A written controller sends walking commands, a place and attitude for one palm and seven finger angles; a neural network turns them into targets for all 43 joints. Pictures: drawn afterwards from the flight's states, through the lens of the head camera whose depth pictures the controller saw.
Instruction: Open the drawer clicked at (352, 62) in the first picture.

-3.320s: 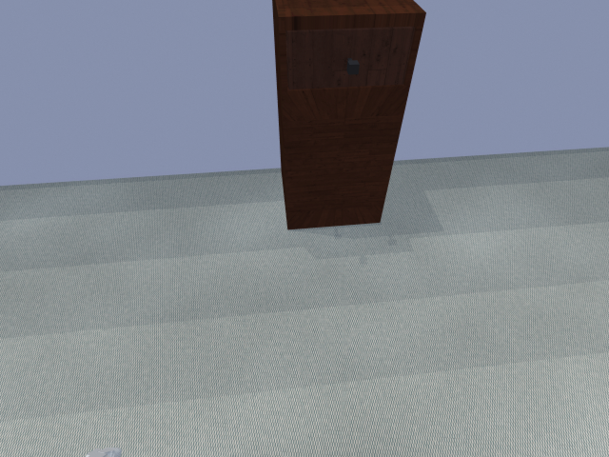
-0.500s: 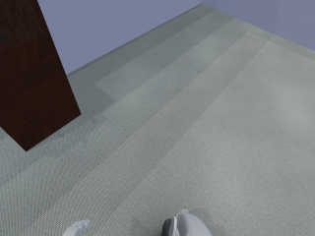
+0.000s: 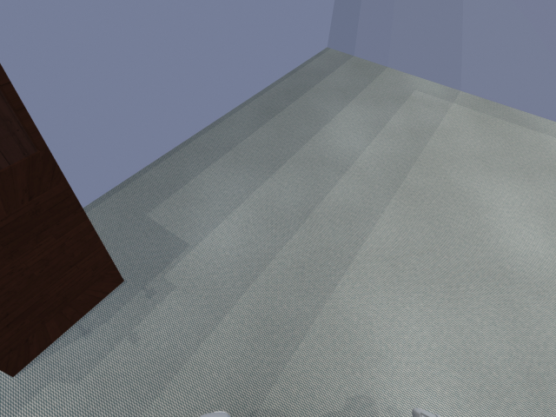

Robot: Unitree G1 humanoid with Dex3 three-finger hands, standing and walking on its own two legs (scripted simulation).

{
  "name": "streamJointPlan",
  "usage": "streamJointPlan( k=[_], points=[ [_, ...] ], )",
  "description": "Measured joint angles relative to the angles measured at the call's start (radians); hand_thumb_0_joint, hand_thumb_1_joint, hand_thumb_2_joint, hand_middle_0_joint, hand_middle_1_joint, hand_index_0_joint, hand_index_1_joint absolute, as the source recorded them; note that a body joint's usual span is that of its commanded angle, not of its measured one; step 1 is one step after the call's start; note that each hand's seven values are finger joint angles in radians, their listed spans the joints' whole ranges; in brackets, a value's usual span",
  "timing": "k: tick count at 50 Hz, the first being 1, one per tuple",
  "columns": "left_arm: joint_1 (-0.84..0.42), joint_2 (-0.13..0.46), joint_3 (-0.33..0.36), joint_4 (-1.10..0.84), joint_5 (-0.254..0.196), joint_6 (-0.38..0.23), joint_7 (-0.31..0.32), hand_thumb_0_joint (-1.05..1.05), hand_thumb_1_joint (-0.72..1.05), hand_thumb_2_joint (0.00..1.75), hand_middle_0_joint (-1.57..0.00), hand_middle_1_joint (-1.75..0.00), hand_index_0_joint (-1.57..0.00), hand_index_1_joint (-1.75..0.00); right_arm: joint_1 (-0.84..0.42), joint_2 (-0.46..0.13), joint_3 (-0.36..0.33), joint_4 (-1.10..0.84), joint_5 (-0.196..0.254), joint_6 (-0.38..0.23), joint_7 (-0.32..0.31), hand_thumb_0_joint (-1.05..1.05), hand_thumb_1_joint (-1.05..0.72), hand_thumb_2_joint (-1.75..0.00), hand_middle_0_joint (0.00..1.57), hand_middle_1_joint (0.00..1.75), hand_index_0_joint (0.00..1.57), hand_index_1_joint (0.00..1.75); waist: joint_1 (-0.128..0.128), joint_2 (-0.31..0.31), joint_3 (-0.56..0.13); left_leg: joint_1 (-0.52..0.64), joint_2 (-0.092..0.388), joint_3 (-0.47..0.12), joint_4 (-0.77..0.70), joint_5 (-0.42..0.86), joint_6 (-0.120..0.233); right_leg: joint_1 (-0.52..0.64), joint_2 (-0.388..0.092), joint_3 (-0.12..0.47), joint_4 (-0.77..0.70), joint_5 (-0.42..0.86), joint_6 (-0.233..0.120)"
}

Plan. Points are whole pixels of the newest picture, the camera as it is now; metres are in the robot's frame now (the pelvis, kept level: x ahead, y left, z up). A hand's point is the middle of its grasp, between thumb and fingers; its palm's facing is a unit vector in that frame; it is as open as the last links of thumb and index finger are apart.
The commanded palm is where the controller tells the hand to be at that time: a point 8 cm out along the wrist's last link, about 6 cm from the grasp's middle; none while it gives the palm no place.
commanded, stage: walk to a spot facing it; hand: left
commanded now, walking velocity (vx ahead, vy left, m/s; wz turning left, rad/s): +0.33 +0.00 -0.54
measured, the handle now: out of the picture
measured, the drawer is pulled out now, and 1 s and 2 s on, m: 0.00 0.00 0.00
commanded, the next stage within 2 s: turn to face it in 0.48 s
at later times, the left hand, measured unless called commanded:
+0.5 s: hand (223, 314) +0.33 +0.14 -0.16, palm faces -0.31 -0.94 -0.17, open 7.4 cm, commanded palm none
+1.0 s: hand (253, 285) +0.40 +0.09 -0.16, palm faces -0.17 -0.98 -0.12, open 7.3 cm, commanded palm none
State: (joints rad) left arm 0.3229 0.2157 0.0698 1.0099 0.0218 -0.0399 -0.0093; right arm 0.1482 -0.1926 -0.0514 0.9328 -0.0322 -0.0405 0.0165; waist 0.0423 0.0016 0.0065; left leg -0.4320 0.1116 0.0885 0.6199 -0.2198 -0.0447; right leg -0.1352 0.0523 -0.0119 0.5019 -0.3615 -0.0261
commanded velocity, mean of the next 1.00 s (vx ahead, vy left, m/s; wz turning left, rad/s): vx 0.09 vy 0.00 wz -0.06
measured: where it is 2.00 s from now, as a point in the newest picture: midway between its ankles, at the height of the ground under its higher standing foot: outside the picture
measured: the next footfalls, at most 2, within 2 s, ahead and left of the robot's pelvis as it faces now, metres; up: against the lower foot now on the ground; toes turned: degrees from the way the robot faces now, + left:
left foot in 0.02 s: +0.13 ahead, +0.13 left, +0.00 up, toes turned +7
right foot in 0.56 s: +0.30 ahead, -0.15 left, +0.00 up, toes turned -28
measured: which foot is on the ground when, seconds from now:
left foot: up 0.00-0.00, down 0.02-0.54, up 0.56-1.00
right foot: down 0.00-0.02, up 0.04-0.54, down 0.56-1.00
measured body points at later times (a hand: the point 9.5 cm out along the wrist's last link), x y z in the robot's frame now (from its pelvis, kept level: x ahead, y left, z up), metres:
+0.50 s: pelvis +0.18 -0.01 +0.00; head +0.22 -0.02 +0.45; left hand +0.34 +0.19 -0.15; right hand +0.03 -0.20 -0.14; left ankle +0.10 +0.12 -0.73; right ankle +0.26 -0.15 -0.70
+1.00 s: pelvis +0.25 -0.04 +0.00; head +0.26 -0.02 +0.45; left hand +0.41 +0.14 -0.15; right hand +0.23 -0.27 -0.15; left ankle +0.29 +0.06 -0.72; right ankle +0.27 -0.13 -0.73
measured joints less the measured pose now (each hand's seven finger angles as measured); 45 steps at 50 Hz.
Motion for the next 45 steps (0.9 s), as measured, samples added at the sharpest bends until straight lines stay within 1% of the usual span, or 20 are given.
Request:
streamJointPlan(
  k=[1, 2, 4, 6, 9, 11, 15, 19, 23, 26, 27, 28, 29, 30, 31, 33, 35, 39, 42, 45],
  points=[
    [0.017, 0.002, 0.003, 0.003, -0.003, 0.004, 0.0, 0.0, 0.91, 0.9, -0.2, -0.3, -0.2, -0.3, -0.008, 0.0, 0.003, -0.004, -0.002, -0.01, -0.002, 0.01, -0.92, -0.9, 0.2, 0.29, 0.2, 0.3, 0.006, -0.01, 0.001, 0.035, -0.013, 0.013, -0.043, 0.041, 0.019, -0.006, -0.008, 0.015, 0.045, -0.032, 0.006],
    [0.026, 0.005, 0.007, 0.011, -0.006, 0.011, -0.001, 0.0, 0.91, 0.9, -0.2, -0.3, -0.2, -0.3, -0.018, 0.005, 0.006, -0.007, -0.007, -0.02, -0.005, 0.01, -0.92, -0.9, 0.2, 0.29, 0.2, 0.3, 0.011, -0.028, 0.008, 0.043, -0.021, 0.034, -0.023, 0.045, 0.041, -0.037, -0.022, 0.025, 0.147, -0.066, 0.003],
    [0.037, 0.006, 0.012, 0.035, -0.004, 0.028, -0.004, 0.0, 0.91, 0.9, -0.2, -0.3, -0.2, -0.3, -0.022, 0.015, 0.018, -0.015, -0.009, -0.032, -0.009, 0.01, -0.92, -0.9, 0.2, 0.29, 0.2, 0.3, 0.011, -0.041, 0.013, 0.074, -0.017, 0.075, 0.007, -0.014, 0.069, -0.135, -0.032, 0.026, 0.422, -0.108, -0.001],
    [0.037, 0.007, 0.017, 0.05, 0.003, 0.042, -0.013, 0.0, 0.91, 0.9, -0.19, -0.3, -0.19, -0.3, -0.001, 0.031, 0.024, -0.016, -0.006, -0.039, -0.016, 0.0, -0.91, -0.9, 0.2, 0.29, 0.2, 0.3, 0.003, -0.048, 0.01, 0.127, -0.016, 0.106, -0.027, -0.044, 0.076, -0.229, -0.055, 0.001, 0.617, -0.054, 0.003],
    [0.023, 0.003, 0.026, 0.038, 0.009, 0.056, -0.023, 0.0, 0.91, 0.9, -0.19, -0.3, -0.19, -0.3, 0.052, 0.053, 0.028, 0.01, -0.001, -0.042, -0.026, 0.0, -0.91, -0.9, 0.2, 0.29, 0.2, 0.3, 0.002, -0.052, 0.007, 0.208, -0.016, 0.148, -0.115, -0.035, 0.071, -0.344, -0.097, -0.023, 0.719, 0.056, 0.022],
    [0.013, -0.006, 0.031, 0.021, 0.011, 0.061, -0.025, 0.0, 0.91, 0.9, -0.19, -0.3, -0.19, -0.3, 0.088, 0.053, 0.006, 0.026, 0.011, -0.046, -0.045, -0.01, -0.93, -0.9, 0.2, 0.3, 0.2, 0.3, -0.001, -0.051, 0.004, 0.253, -0.019, 0.176, -0.163, -0.036, 0.07, -0.405, -0.121, -0.024, 0.726, 0.113, 0.034],
    [-0.023, -0.019, 0.038, -0.006, 0.015, 0.075, -0.029, 0.0, 0.91, 0.9, -0.19, -0.3, -0.19, -0.3, 0.158, 0.034, -0.001, 0.068, 0.01, -0.04, -0.046, -0.01, -0.95, -0.9, 0.2, 0.3, 0.2, 0.3, -0.013, -0.053, 0.006, 0.327, -0.022, 0.228, -0.222, -0.054, 0.064, -0.488, -0.157, -0.032, 0.683, 0.189, 0.057],
    [-0.082, -0.028, 0.035, -0.02, 0.014, 0.085, -0.035, 0.0, 0.91, 0.9, -0.19, -0.3, -0.19, -0.3, 0.222, 0.03, -0.001, 0.108, 0.007, -0.028, -0.043, -0.01, -0.93, -0.9, 0.2, 0.3, 0.2, 0.3, -0.035, -0.045, 0.027, 0.391, -0.015, 0.274, -0.246, -0.089, 0.045, -0.5, -0.174, -0.068, 0.533, 0.214, 0.067],
    [-0.156, -0.032, 0.027, -0.039, 0.009, 0.085, -0.034, 0.0, 0.91, 0.9, -0.19, -0.3, -0.19, -0.3, 0.267, 0.036, -0.001, 0.135, 0.001, -0.01, -0.041, 0.0, -0.92, -0.9, 0.2, 0.29, 0.2, 0.3, -0.072, -0.029, 0.066, 0.436, 0.008, 0.315, -0.22, -0.146, 0.011, -0.456, -0.154, -0.11, 0.33, 0.187, 0.05],
    [-0.201, -0.03, 0.02, -0.063, 0.009, 0.067, -0.033, 0.0, 0.91, 0.9, -0.19, -0.3, -0.19, -0.3, 0.295, 0.038, -0.007, 0.146, 0.002, 0.008, -0.037, 0.0, -0.91, -0.9, 0.2, 0.29, 0.2, 0.3, -0.091, -0.006, 0.094, 0.446, 0.051, 0.343, -0.128, -0.222, -0.023, -0.39, -0.109, -0.145, 0.203, 0.164, 0.019],
    [-0.21, -0.024, 0.016, -0.072, 0.009, 0.054, -0.033, 0.0, 0.91, 0.9, -0.19, -0.3, -0.19, -0.3, 0.307, 0.04, -0.008, 0.149, 0.005, 0.014, -0.034, 0.0, -0.91, -0.9, 0.2, 0.29, 0.2, 0.3, -0.092, -0.002, 0.099, 0.432, 0.074, 0.342, -0.05, -0.253, -0.03, -0.347, -0.093, -0.159, 0.146, 0.192, 0.007],
    [-0.216, -0.015, 0.013, -0.081, 0.01, 0.036, -0.032, 0.0, 0.91, 0.9, -0.19, -0.3, -0.19, -0.3, 0.32, 0.046, -0.007, 0.148, 0.012, 0.022, -0.029, 0.01, -0.91, -0.9, 0.2, 0.29, 0.2, 0.3, -0.092, -0.011, 0.097, 0.387, 0.095, 0.319, 0.078, -0.273, -0.027, -0.319, -0.091, -0.158, 0.119, 0.265, -0.023],
    [-0.229, -0.013, 0.012, -0.085, 0.003, 0.02, -0.026, 0.0, 0.91, 0.9, -0.19, -0.3, -0.19, -0.3, 0.31, 0.044, -0.006, 0.149, 0.018, 0.034, -0.028, 0.01, -0.91, -0.9, 0.2, 0.3, 0.2, 0.3, -0.089, -0.005, 0.107, 0.312, 0.107, 0.247, 0.258, -0.316, -0.031, -0.333, -0.082, -0.156, 0.166, 0.236, -0.052],
    [-0.239, -0.014, 0.009, -0.088, -0.005, 0.012, -0.018, 0.0, 0.91, 0.9, -0.19, -0.3, -0.19, -0.3, 0.288, 0.039, -0.005, 0.146, 0.022, 0.046, -0.031, 0.01, -0.91, -0.9, 0.2, 0.3, 0.2, 0.3, -0.089, 0.004, 0.121, 0.235, 0.096, 0.161, 0.421, -0.339, -0.031, -0.336, -0.072, -0.152, 0.203, 0.182, -0.072],
    [-0.243, -0.015, 0.006, -0.091, -0.011, 0.011, -0.01, 0.0, 0.91, 0.9, -0.19, -0.3, -0.19, -0.3, 0.263, 0.035, -0.005, 0.141, 0.023, 0.054, -0.036, 0.01, -0.91, -0.9, 0.2, 0.3, 0.2, 0.3, -0.09, 0.008, 0.128, 0.167, 0.076, 0.092, 0.545, -0.336, -0.029, -0.325, -0.063, -0.145, 0.212, 0.138, -0.082],
    [-0.241, -0.021, -0.002, -0.085, -0.014, 0.017, 0.007, 0.0, 0.91, 0.9, -0.19, -0.3, -0.19, -0.3, 0.208, 0.026, -0.003, 0.124, 0.018, 0.061, -0.043, 0.01, -0.91, -0.9, 0.2, 0.3, 0.2, 0.3, -0.092, 0.017, 0.127, 0.058, 0.05, 0.009, 0.671, -0.28, -0.024, -0.29, -0.046, -0.133, 0.179, 0.119, -0.079],
    [-0.235, -0.033, -0.012, -0.068, -0.011, 0.022, 0.021, 0.0, 0.91, 0.9, -0.19, -0.3, -0.2, -0.3, 0.157, 0.019, 0.001, 0.101, 0.011, 0.062, -0.047, 0.01, -0.91, -0.9, 0.2, 0.29, 0.2, 0.3, -0.1, 0.028, 0.11, -0.021, 0.039, -0.032, 0.67, -0.217, -0.019, -0.253, -0.034, -0.128, 0.12, 0.145, -0.068],
    [-0.225, -0.066, -0.035, -0.037, -0.006, 0.033, 0.027, 0.0, 0.91, 0.9, -0.19, -0.3, -0.2, -0.3, 0.116, 0.024, 0.011, 0.065, 0.008, 0.058, -0.044, 0.01, -0.91, -0.9, 0.2, 0.29, 0.2, 0.3, -0.115, 0.045, 0.053, -0.071, 0.024, -0.057, 0.487, -0.138, -0.01, -0.187, -0.033, -0.144, 0.029, 0.166, -0.072],
    [-0.221, -0.095, -0.044, -0.037, -0.005, 0.041, 0.024, 0.0, 0.91, 0.9, -0.2, -0.3, -0.2, -0.3, 0.117, 0.032, 0.011, 0.067, 0.007, 0.07, -0.041, 0.01, -0.92, -0.9, 0.2, 0.29, 0.2, 0.3, -0.105, 0.044, 0.021, -0.052, 0.01, -0.043, 0.384, -0.136, -0.006, -0.147, -0.042, -0.175, -0.002, 0.161, -0.064],
    [-0.215, -0.11, -0.04, -0.051, -0.002, 0.042, 0.027, 0.0, 0.91, 0.9, -0.2, -0.3, -0.2, -0.3, 0.126, 0.035, 0.008, 0.078, 0.009, 0.085, -0.028, 0.01, -0.93, -0.9, 0.2, 0.29, 0.2, 0.3, -0.085, 0.025, 0.008, -0.01, -0.004, -0.01, 0.301, -0.174, -0.003, -0.126, -0.062, -0.212, -0.002, 0.145, -0.055]
  ],
)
